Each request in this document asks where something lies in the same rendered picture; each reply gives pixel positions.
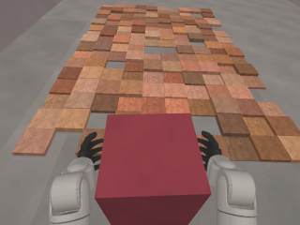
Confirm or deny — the carton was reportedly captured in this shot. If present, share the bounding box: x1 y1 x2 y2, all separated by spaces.
95 112 212 225

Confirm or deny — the robot left hand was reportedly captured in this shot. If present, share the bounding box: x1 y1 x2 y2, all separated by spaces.
78 132 104 171

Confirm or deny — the robot right forearm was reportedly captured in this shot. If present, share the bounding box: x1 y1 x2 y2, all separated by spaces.
206 155 257 225

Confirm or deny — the robot left forearm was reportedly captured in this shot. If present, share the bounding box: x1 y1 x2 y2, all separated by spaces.
49 157 96 225

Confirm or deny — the robot right hand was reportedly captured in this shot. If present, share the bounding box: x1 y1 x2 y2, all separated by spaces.
197 131 222 171

